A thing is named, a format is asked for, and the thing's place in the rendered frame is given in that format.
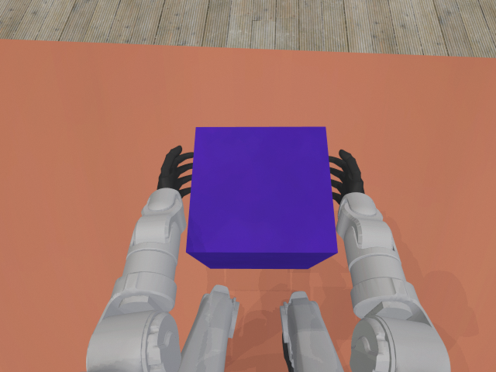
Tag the left robot hand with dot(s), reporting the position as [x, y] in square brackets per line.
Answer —
[170, 172]

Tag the left robot shin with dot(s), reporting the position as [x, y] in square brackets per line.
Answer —
[219, 288]

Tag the robot right upper arm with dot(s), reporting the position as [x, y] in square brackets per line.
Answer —
[384, 344]

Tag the right robot forearm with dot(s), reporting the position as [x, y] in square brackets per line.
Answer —
[379, 284]

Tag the carton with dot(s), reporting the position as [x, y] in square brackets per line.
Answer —
[261, 198]

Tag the right robot thigh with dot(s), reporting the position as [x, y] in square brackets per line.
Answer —
[305, 331]

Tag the right robot hand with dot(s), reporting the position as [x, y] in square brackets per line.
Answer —
[350, 176]

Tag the robot left upper arm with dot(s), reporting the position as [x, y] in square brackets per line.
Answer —
[145, 341]

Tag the left robot forearm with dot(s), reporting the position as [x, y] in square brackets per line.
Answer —
[147, 282]

